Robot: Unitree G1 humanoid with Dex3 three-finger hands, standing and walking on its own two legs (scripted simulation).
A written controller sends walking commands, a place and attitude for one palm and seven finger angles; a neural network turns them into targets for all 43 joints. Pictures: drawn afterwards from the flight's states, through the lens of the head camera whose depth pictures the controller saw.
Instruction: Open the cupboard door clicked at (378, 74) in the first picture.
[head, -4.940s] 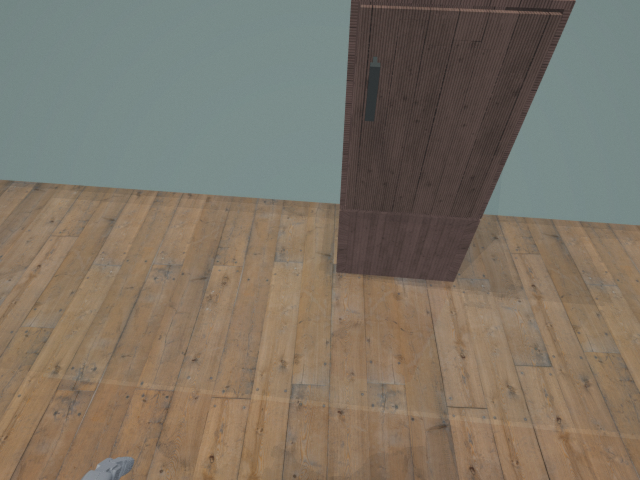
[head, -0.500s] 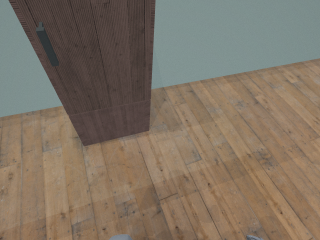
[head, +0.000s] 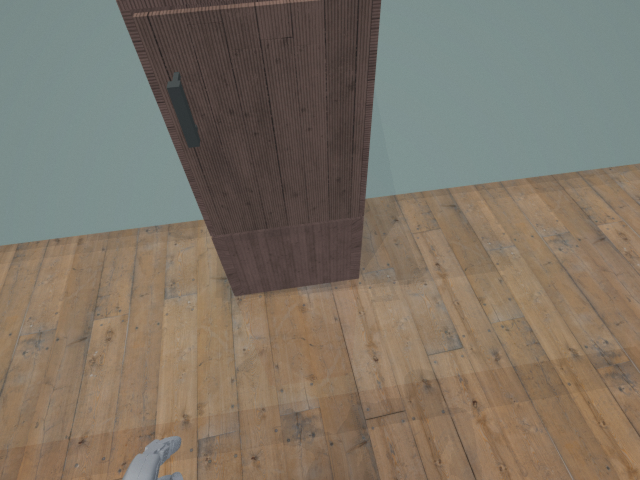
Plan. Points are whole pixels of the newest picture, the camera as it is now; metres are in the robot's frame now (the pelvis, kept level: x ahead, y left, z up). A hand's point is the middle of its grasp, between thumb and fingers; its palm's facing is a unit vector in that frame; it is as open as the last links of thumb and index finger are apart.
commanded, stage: turn to face it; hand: left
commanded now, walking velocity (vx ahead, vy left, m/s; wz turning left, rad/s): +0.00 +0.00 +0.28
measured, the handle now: (185, 110) +0.77 +0.29 +0.04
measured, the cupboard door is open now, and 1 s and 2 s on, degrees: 0 0 0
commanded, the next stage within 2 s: take the last steps up to it in 0.10 s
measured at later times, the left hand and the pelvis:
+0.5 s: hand out of the picture -0.07 +0.24 -0.18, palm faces +0.21 -0.96 -0.19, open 7.4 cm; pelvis +0.00 +0.05 +0.01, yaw +8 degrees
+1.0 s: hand (202, 399) +0.27 +0.21 -0.17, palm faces +0.07 -0.98 -0.18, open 7.3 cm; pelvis +0.17 +0.03 -0.01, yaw +8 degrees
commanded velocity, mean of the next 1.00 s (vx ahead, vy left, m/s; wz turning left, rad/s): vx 0.23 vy -0.05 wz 0.03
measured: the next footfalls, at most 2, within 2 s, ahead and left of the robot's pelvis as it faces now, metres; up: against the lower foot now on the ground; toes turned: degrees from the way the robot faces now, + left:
left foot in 0.40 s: +0.00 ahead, +0.15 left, +0.00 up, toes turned +14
right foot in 0.96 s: +0.30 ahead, -0.05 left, +0.00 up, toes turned +0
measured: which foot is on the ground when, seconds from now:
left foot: up 0.00-0.38, down 0.40-0.96, up 0.98-1.00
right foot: down 0.00-0.42, up 0.44-0.94, down 0.96-1.00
